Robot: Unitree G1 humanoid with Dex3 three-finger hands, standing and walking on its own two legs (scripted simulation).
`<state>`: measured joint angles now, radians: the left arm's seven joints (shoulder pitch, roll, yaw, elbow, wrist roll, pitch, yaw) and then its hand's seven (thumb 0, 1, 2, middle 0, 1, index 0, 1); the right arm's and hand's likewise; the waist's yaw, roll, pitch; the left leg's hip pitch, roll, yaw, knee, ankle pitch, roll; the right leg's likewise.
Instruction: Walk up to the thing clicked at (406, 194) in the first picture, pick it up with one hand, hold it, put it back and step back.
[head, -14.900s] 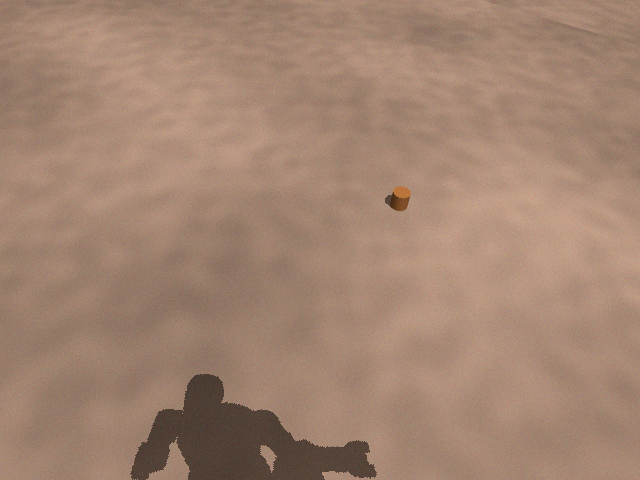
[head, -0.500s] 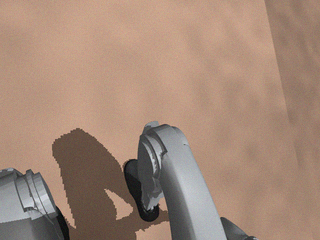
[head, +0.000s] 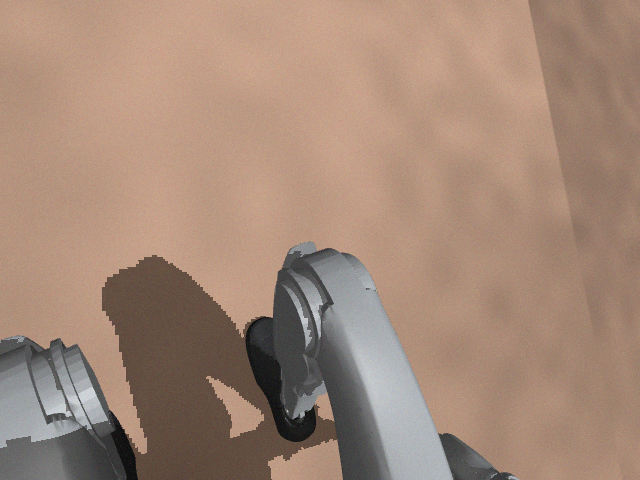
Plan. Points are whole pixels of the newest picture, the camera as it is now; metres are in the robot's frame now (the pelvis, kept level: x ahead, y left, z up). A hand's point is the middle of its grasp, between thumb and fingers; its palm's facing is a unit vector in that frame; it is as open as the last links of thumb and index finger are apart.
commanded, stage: settle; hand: left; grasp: from above
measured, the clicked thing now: out of the picture +0.46 +0.30 -0.26
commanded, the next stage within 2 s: lift in 0.92 s
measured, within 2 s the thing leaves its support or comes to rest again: leaves its support in 0.30 s
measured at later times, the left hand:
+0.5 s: hand out of the picture +0.46 +0.32 -0.18, palm faces -0.39 -0.12 -0.92, open 10.3 cm
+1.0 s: hand out of the picture +0.44 +0.31 -0.11, palm faces -0.43 -0.09 -0.90, open 10.3 cm
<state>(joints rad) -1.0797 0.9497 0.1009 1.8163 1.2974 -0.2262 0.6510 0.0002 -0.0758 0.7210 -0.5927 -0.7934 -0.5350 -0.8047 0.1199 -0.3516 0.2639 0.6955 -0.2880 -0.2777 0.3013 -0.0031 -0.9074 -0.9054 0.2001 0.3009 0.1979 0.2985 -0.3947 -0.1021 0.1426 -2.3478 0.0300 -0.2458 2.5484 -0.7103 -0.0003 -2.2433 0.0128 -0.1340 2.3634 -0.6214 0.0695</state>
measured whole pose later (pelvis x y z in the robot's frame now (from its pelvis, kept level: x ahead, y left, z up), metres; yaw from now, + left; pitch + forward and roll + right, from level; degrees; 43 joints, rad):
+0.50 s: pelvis +0.01 +0.00 +0.01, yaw +2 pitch +33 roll -11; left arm -0.96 0.79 0.11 1.50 1.24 -0.13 0.50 0.00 -0.08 0.72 -0.59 -0.80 -0.55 -0.83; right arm 0.18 -0.32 0.13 0.74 -0.21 -0.20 0.32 0.00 -0.92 -0.91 0.20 0.30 0.20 0.30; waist -0.32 -0.02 0.00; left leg -2.37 0.02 -0.20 2.50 -0.72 -0.01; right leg -2.28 -0.01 -0.10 2.35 -0.65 0.05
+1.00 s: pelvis +0.00 -0.01 +0.04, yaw +6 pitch +33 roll -8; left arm -0.99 0.70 0.03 1.41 1.23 -0.16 0.32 0.00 -0.11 0.73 -0.64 -0.75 -0.60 -0.78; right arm 0.18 -0.30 0.06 0.72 -0.13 -0.08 0.18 0.00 -0.92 -0.91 0.20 0.30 0.20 0.30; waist -0.25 0.02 -0.06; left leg -2.29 0.02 -0.13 2.36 -0.66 0.00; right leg -2.23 -0.03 -0.05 2.27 -0.63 0.04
